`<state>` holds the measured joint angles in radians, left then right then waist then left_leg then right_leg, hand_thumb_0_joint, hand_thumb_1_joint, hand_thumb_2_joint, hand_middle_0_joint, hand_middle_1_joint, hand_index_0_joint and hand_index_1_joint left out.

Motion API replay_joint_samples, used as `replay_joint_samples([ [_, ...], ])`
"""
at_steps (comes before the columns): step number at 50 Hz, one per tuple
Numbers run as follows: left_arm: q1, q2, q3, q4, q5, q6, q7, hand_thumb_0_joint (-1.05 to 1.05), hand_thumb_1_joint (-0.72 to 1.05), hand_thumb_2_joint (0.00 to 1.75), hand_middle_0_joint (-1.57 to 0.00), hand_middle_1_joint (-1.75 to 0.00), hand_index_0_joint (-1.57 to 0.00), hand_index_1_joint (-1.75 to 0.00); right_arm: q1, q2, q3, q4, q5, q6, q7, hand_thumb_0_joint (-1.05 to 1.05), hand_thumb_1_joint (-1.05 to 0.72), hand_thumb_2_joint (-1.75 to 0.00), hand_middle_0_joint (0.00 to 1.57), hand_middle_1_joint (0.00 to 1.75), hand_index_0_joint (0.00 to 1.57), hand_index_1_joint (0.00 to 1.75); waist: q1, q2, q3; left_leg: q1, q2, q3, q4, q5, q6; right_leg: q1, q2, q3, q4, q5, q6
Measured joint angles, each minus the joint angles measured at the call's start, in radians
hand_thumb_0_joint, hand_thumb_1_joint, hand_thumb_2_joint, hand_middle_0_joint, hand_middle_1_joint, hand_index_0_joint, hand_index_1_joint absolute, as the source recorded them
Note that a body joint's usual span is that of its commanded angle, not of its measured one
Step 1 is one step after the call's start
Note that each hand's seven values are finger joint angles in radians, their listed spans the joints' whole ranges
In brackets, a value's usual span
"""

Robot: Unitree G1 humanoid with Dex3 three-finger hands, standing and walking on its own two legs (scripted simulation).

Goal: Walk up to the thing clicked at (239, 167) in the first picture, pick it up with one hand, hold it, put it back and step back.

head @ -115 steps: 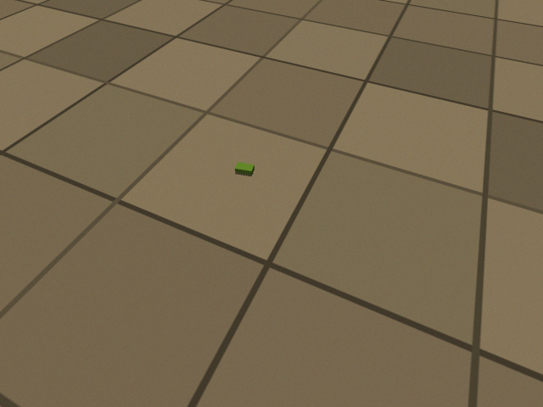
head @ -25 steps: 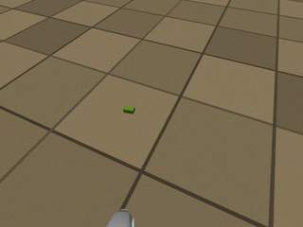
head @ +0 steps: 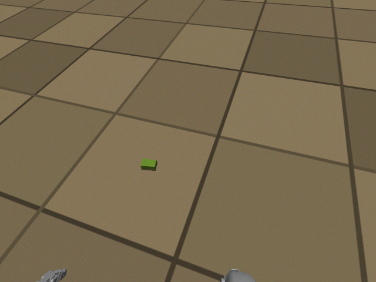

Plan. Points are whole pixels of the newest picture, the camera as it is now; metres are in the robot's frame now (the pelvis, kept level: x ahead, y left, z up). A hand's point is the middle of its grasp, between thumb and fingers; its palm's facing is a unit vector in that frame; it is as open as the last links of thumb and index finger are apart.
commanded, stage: walk up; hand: left
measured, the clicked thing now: (149, 164) +0.88 +0.32 -0.73
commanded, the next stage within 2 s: none
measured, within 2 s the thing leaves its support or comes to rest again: neither
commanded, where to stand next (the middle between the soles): +0.48 +0.10 m, yaw -3 degrees
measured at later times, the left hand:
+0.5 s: hand (50, 265) +0.18 +0.36 -0.14, palm faces -0.02 -0.92 -0.40, open 7.4 cm
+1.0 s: hand (84, 168) +0.45 +0.35 -0.11, palm faces -0.12 -0.90 -0.41, open 7.4 cm
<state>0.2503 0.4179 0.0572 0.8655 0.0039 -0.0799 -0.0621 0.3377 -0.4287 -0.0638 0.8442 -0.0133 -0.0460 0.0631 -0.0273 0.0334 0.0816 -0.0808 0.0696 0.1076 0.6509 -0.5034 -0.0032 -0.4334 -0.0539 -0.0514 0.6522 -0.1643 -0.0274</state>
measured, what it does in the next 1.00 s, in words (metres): walks ahead: left foot, then right foot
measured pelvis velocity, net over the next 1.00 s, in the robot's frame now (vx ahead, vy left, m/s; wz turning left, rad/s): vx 0.32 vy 0.09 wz -0.05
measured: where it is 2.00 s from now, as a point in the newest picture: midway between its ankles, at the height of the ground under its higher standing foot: (175, 247)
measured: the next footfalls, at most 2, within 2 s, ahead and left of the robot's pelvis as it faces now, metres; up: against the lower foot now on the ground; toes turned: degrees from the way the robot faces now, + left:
left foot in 0.44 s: +0.29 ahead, +0.19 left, +0.00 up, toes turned +5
right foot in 0.94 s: +0.45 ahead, -0.01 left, +0.00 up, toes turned -6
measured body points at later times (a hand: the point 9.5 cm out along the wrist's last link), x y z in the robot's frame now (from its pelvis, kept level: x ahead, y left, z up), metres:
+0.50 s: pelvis +0.18 +0.07 +0.00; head +0.20 +0.08 +0.45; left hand +0.18 +0.41 -0.11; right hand +0.30 -0.26 -0.09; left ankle +0.25 +0.19 -0.71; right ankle +0.11 -0.11 -0.70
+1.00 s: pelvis +0.32 +0.09 +0.01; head +0.35 +0.06 +0.45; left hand +0.45 +0.39 -0.08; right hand +0.33 -0.22 -0.13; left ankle +0.25 +0.19 -0.70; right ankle +0.41 -0.01 -0.71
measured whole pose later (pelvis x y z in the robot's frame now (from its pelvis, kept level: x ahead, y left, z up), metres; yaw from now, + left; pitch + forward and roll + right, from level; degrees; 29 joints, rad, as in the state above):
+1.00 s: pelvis +0.32 +0.09 +0.01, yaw -3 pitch -4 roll +0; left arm 0.22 0.38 0.04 0.83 0.01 -0.07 -0.03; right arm 0.37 -0.41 -0.05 0.82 -0.01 -0.02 0.04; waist -0.04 0.06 0.13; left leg -0.16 0.02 0.10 0.76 -0.47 0.04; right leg -0.36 0.00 -0.07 0.62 -0.18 -0.05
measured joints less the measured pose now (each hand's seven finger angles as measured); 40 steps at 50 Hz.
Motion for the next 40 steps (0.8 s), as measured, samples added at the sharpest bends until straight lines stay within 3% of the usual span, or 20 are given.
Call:
replay_joint_samples([
  [2, 0.000, -0.015, 0.004, -0.007, 0.006, -0.012, 0.012, 0.00, 0.90, 0.90, -0.20, -0.30, -0.20, -0.30, -0.012, -0.005, -0.003, 0.014, 0.000, 0.018, -0.006, 0.01, -0.90, -0.90, 0.20, 0.30, 0.21, 0.30, 0.011, 0.039, 0.006, -0.073, 0.004, -0.064, 0.207, -0.015, 0.035, 0.000, 0.021, -0.024, 0.072, -0.070, -0.003],
  [5, 0.016, -0.034, -0.011, -0.016, -0.002, -0.017, 0.022, 0.00, 0.90, 0.90, -0.20, -0.30, -0.20, -0.30, -0.038, -0.006, 0.008, 0.028, 0.000, 0.034, -0.010, 0.01, -0.90, -0.90, 0.20, 0.30, 0.20, 0.30, 0.039, 0.047, 0.016, -0.209, -0.048, -0.097, 0.459, 0.021, 0.044, 0.050, 0.016, -0.020, 0.053, -0.099, -0.006],
  [7, 0.036, -0.045, -0.020, -0.016, -0.005, -0.018, 0.027, 0.00, 0.90, 0.90, -0.20, -0.30, -0.20, -0.30, -0.057, -0.009, 0.010, 0.027, 0.005, 0.034, -0.008, 0.01, -0.90, -0.90, 0.20, 0.30, 0.20, 0.30, 0.052, 0.056, 0.019, -0.291, -0.048, -0.101, 0.502, 0.077, 0.045, 0.100, 0.018, -0.019, -0.011, -0.086, -0.002],
  [14, 0.120, -0.029, -0.023, -0.007, 0.001, -0.020, 0.033, 0.00, 0.90, 0.90, -0.20, -0.30, -0.21, -0.30, -0.090, -0.009, -0.003, -0.006, -0.009, 0.037, 0.017, 0.00, -0.90, -0.90, 0.20, 0.30, 0.21, 0.30, 0.071, 0.046, 0.011, -0.431, 0.015, -0.128, 0.285, 0.205, 0.013, 0.218, 0.024, -0.011, -0.145, -0.085, 0.006],
  [21, 0.156, 0.014, -0.016, -0.009, 0.009, -0.015, 0.032, 0.00, 0.90, 0.90, -0.20, -0.30, -0.21, -0.30, -0.108, -0.017, -0.023, 0.005, -0.018, 0.039, 0.039, 0.00, -0.90, -0.90, 0.20, 0.30, 0.20, 0.30, 0.083, 0.018, -0.008, -0.372, 0.035, -0.096, 0.019, 0.269, 0.016, 0.271, 0.002, -0.015, -0.103, -0.190, 0.047],
  [23, 0.157, 0.029, -0.015, -0.002, 0.011, -0.007, 0.034, 0.00, 0.90, 0.90, -0.20, -0.30, -0.21, -0.30, -0.110, -0.013, -0.028, 0.007, -0.019, 0.028, 0.039, 0.01, -0.90, -0.90, 0.20, 0.30, 0.20, 0.30, 0.077, -0.007, -0.020, -0.330, 0.014, -0.074, -0.021, 0.302, 0.014, 0.271, -0.025, -0.010, -0.050, -0.245, 0.058],
  [25, 0.144, 0.040, -0.010, 0.011, 0.010, 0.006, 0.041, 0.00, 0.90, 0.90, -0.20, -0.30, -0.20, -0.30, -0.121, 0.002, -0.027, 0.002, -0.023, 0.009, 0.031, 0.00, -0.90, -0.90, 0.20, 0.30, 0.20, 0.30, 0.074, -0.062, -0.007, -0.308, -0.025, -0.032, 0.014, 0.267, 0.017, 0.233, -0.067, 0.040, 0.092, -0.278, 0.025],
  [28, 0.115, 0.025, -0.025, 0.031, 0.004, 0.023, 0.054, 0.00, 0.90, 0.90, -0.20, -0.30, -0.20, -0.30, -0.108, 0.012, -0.019, -0.021, -0.006, -0.012, 0.019, 0.00, -0.90, -0.90, 0.20, 0.30, 0.21, 0.30, 0.047, -0.045, -0.007, -0.273, -0.016, -0.029, 0.028, 0.215, 0.034, 0.116, -0.001, 0.076, 0.382, -0.313, -0.008],
  [32, 0.073, 0.034, -0.027, 0.019, -0.013, 0.019, 0.045, 0.00, 0.90, 0.90, -0.20, -0.30, -0.20, -0.30, -0.070, 0.044, 0.004, -0.024, 0.007, -0.021, 0.000, 0.00, -0.90, -0.90, 0.20, 0.30, 0.21, 0.30, 0.025, -0.075, 0.003, -0.173, -0.042, -0.010, -0.089, 0.236, 0.044, -0.004, 0.014, 0.100, 0.443, -0.210, -0.012],
  [40, 0.016, 0.011, -0.019, -0.011, -0.008, 0.040, 0.028, 0.00, 0.91, 0.90, -0.20, -0.30, -0.20, -0.30, 0.010, 0.052, 0.015, -0.024, 0.003, -0.017, -0.020, 0.00, -0.90, -0.90, 0.20, 0.30, 0.21, 0.30, -0.001, -0.071, 0.031, -0.034, -0.086, 0.023, -0.205, 0.221, 0.062, -0.085, -0.008, 0.072, 0.232, -0.095, 0.015],
])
